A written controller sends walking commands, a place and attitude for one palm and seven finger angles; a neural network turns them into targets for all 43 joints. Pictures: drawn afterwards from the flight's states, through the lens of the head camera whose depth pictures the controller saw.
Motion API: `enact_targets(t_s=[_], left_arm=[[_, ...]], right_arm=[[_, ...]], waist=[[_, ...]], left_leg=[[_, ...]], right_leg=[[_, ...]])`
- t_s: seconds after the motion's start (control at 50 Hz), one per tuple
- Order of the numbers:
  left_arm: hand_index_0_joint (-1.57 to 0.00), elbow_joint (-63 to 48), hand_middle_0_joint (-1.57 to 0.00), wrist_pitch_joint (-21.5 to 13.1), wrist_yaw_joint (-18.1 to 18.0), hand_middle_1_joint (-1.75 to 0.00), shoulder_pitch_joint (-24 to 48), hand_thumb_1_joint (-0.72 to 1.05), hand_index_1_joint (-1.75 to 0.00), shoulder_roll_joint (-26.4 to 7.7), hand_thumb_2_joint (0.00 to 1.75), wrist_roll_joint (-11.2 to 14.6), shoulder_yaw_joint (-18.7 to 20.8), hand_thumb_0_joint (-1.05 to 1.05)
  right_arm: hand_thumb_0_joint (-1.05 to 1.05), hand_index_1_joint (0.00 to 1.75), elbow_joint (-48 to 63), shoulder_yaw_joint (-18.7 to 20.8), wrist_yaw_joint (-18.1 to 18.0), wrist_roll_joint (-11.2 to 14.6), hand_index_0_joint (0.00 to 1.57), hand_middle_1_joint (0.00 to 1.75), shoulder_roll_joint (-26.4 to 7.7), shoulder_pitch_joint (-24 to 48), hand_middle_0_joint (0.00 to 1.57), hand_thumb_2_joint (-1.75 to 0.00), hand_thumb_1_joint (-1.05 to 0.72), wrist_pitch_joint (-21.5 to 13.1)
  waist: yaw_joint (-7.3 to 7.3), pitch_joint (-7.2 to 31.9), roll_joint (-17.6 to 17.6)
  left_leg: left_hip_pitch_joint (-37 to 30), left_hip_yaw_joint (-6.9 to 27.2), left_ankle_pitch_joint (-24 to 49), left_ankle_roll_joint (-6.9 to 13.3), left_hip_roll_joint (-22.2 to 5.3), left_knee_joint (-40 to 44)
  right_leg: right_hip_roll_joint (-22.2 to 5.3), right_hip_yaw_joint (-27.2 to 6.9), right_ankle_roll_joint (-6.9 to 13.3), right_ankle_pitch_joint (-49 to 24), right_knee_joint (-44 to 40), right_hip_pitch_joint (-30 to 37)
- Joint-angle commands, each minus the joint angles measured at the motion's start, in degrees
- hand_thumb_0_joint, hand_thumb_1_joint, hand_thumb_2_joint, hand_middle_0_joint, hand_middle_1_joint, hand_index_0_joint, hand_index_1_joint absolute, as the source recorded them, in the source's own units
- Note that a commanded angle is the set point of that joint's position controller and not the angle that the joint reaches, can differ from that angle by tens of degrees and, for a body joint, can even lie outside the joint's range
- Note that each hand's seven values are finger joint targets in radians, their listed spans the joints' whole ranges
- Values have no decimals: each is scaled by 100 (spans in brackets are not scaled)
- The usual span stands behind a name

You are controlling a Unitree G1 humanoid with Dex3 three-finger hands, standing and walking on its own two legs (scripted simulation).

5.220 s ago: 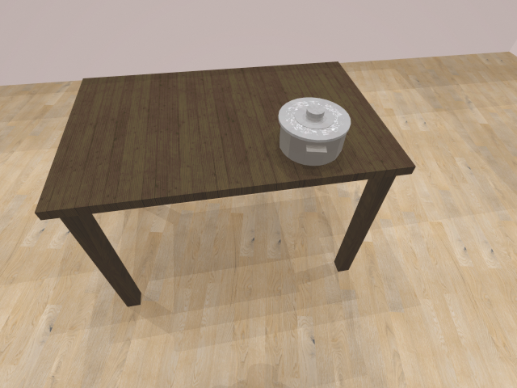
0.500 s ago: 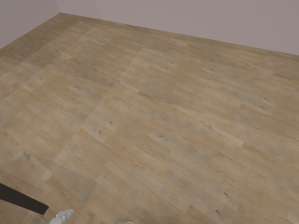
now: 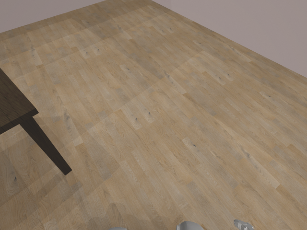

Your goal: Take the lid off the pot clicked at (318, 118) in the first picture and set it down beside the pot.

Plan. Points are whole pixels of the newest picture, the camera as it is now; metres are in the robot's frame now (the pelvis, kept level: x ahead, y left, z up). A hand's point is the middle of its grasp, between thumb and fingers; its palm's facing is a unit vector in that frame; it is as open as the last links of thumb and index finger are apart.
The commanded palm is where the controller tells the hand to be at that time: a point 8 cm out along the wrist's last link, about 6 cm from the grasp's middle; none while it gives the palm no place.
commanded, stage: turn to face it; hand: left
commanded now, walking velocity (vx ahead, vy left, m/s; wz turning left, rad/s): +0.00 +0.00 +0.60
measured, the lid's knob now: out of the picture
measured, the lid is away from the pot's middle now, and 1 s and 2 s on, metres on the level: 0.00 0.00 0.00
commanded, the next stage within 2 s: take the last steps up to it in 1.26 s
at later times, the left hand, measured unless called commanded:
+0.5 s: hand out of the picture +0.05 +0.18 -0.13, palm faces +0.31 -0.90 -0.30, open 7.4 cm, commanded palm none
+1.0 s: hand out of the picture -0.05 +0.24 -0.15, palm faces +0.58 -0.76 -0.28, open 7.4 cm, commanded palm none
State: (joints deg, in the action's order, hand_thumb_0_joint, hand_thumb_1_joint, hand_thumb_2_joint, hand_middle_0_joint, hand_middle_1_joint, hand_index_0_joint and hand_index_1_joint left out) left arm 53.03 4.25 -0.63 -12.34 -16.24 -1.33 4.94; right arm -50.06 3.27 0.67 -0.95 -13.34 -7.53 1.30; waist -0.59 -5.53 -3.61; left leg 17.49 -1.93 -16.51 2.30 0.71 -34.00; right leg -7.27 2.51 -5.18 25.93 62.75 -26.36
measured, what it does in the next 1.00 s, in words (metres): steps on the spot, turning left: right foot, then left foot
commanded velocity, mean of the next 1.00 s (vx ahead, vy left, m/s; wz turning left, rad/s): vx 0.00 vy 0.00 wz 0.56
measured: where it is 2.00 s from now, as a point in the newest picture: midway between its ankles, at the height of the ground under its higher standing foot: outside the picture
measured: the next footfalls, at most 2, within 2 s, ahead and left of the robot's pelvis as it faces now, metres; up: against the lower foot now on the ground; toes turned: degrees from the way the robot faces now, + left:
right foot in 0.32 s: +0.08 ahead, -0.14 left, +0.00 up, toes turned +11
left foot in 0.72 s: +0.01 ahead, +0.12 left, +0.00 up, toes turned +32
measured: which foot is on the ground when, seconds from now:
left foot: down 0.00-0.32, up 0.34-0.70, down 0.72-1.00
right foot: up 0.00-0.30, down 0.32-0.72, up 0.74-1.00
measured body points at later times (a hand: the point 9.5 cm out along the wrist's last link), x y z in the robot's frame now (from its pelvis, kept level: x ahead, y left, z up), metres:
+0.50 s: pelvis +0.02 -0.04 +0.01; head +0.05 -0.06 +0.46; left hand +0.03 +0.23 -0.11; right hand +0.16 -0.28 -0.15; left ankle -0.03 +0.09 -0.65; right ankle +0.04 -0.15 -0.73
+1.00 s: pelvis +0.01 +0.01 +0.01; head +0.03 +0.04 +0.46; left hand -0.08 +0.28 -0.13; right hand +0.24 -0.14 -0.12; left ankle -0.03 +0.10 -0.73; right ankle +0.09 -0.13 -0.66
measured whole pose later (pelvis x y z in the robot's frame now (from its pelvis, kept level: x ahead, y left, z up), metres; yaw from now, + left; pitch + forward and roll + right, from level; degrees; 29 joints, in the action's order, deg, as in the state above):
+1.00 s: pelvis +0.01 +0.01 +0.01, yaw +35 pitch +0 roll -1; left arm 51.3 3.2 -0.5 -11.0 -16.1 -1.2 4.4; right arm -51.0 2.2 0.5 -0.9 -12.5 -9.2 1.7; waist -0.4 -3.9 -1.1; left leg 15.2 1.8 -12.4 2.9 2.8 -27.2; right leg -5.1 0.4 -5.5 22.5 58.0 -26.7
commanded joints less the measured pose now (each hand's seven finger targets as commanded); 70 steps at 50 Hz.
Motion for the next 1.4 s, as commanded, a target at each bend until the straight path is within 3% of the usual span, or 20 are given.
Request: enact_targets(t_s=[0.0,0.16,0.26,0.28,0.3,0.32,0.4,0.56,0.66,0.68,0.7,0.72,0.82,1.0,1.12,1.14,1.16,1.18,1.26,1.38], left_arm=[[-20,-545,-20,-227,6,-30,56,90,-30,-419,90,23,92,0],[-20,-809,-20,-278,-54,-30,450,90,-30,-379,90,58,36,0],[-20,-709,-20,-399,-112,-30,-315,90,-30,-494,90,101,53,0],[-20,-708,-20,-463,-155,-30,-461,90,-30,-819,90,43,122,0],[-20,-787,-20,-470,-179,-30,-398,90,-30,-1247,90,-26,200,0],[-20,-872,-20,-427,-181,-30,-340,90,-30,-1234,90,10,171,0],[-20,-933,-20,-496,-161,-30,294,90,-30,-544,90,23,7,0],[-20,-621,-20,-441,-131,-30,-440,90,-30,-882,90,-37,101,0],[-20,-532,-20,-369,-92,-30,-387,90,-30,-965,90,4,174,0],[-20,-597,-20,-355,-70,-30,-391,90,-30,-855,90,55,175,0],[-20,-846,-20,-348,-15,-30,-292,90,-30,-445,90,96,91,0],[-20,-1021,-20,-298,-55,-30,48,90,-30,-421,90,40,10,0],[-20,-556,-20,-242,-18,-30,11,90,-30,-454,90,28,67,0],[-20,-702,-20,-248,-53,-30,289,90,-30,-322,90,48,-12,0],[-20,-563,-20,-375,-116,-30,-297,90,-30,-262,90,102,-50,0],[-20,-518,-20,-432,-139,-30,-449,90,-30,-424,90,77,-11,0],[-20,-512,-20,-495,-184,-30,-566,90,-30,-933,90,-13,76,0],[-20,-575,-20,-462,-160,-30,-528,90,-30,-1188,90,-20,112,0],[-20,-638,-20,-510,-170,-30,113,90,-30,-455,90,43,-4,0],[-20,-220,-20,-559,-130,-30,-719,90,-30,-530,90,-13,41,0]], right_arm=[[0,30,296,309,-114,-1,20,30,-1174,-80,20,-90,-90,-79],[0,30,186,399,-101,-32,20,30,-1251,-413,20,-90,-90,0],[0,30,345,413,-81,26,20,30,-1162,-2,20,-90,-90,55],[0,30,391,369,-52,80,20,30,-832,-80,20,-90,-90,49],[0,30,552,311,-41,73,20,30,-509,-139,20,-90,-90,34],[0,30,531,377,-35,-26,20,30,-825,-167,20,-90,-90,68],[0,30,228,329,99,-26,20,30,-655,-231,20,-90,-90,157],[0,30,375,179,148,49,20,30,-432,501,20,-90,-90,156],[0,30,322,191,109,32,20,30,-572,34,20,-90,-90,32],[0,30,242,283,94,7,20,30,-918,-401,20,-90,-90,-25],[0,30,196,486,55,-25,20,30,-1671,-899,20,-90,-90,-72],[0,30,48,506,34,36,20,30,-1893,-1293,20,-90,-90,-7],[0,30,299,240,-122,1,20,30,-1115,-123,20,-90,-90,-76],[0,30,167,288,-114,-31,20,30,-1125,-437,20,-90,-90,-17],[0,30,142,266,-116,4,20,30,-981,-253,20,-90,-90,26],[0,30,151,235,-97,49,20,30,-793,-235,20,-90,-90,16],[0,30,220,176,-66,107,20,30,-410,-341,20,-90,-90,9],[0,30,346,210,-79,51,20,30,-451,-313,20,-90,-90,31],[0,30,-107,242,-16,-3,20,30,-503,-481,20,-90,-90,157],[0,30,-139,121,0,-6,20,30,-268,-1,20,-90,-90,134]], waist=[[80,716,1254],[267,787,1275],[-150,990,996],[-224,1039,6],[-222,874,-1443],[-170,813,-766],[177,302,-696],[-223,467,-999],[4,859,-626],[261,1188,51],[539,1434,2081],[677,1516,1925],[91,704,1304],[252,747,1138],[-65,929,1051],[-157,932,644],[-157,975,-812],[-174,780,-1109],[174,413,-425],[-241,473,-607]], left_leg=[[-663,1523,1604,560,-1220,1602],[-914,2379,1717,748,-1221,1405],[221,2398,1649,349,-763,651],[1063,1932,537,-11,-291,-144],[2003,667,-1561,-501,521,-1500],[1778,839,-1700,-450,216,-2608],[1758,457,-707,-631,-148,-3492],[1021,-250,-843,-663,-148,-1635],[-332,-512,92,-470,-11,390],[-1468,-41,1017,-274,-403,1001],[-2474,2331,3390,568,-2153,1135],[-2260,2560,4066,1108,-2620,1118],[-798,1513,2308,592,-1312,1491],[-937,2124,1614,802,-1290,1549],[-157,2075,2165,508,-982,828],[327,1831,1513,216,-671,426],[1294,990,-119,-229,98,-660],[1433,641,-1777,-384,348,-1851],[1404,659,-777,-479,-96,-3432],[1261,201,-841,-589,-143,-2304]], right_leg=[[89,-241,-70,-465,-5,-417],[453,-316,-22,-169,-1380,-163],[621,-212,103,-1232,-3683,1844],[-292,-1077,336,-1043,-4595,2619],[-1861,-2622,1070,-1336,-4948,2763],[-2146,-2477,1447,-1042,-4924,1969],[-1091,-695,1133,-2721,-4406,1693],[-1267,20,1149,-3839,-4028,2116],[-1254,520,744,-3680,-2991,1935],[-1125,720,457,-3129,-1963,1169],[-215,879,-67,471,-465,-605],[-93,212,-13,1438,209,-891],[-11,-250,-27,-335,422,-529],[341,-219,0,-149,-1145,-206],[633,-89,155,-1085,-3330,1576],[309,-381,230,-1484,-4094,2182],[-1046,-1871,677,-1943,-4651,2782],[-2056,-2424,1352,-2277,-4783,2134],[-1076,-1002,1291,-2858,-4493,1556],[-1073,-742,1294,-3123,-4476,2226]])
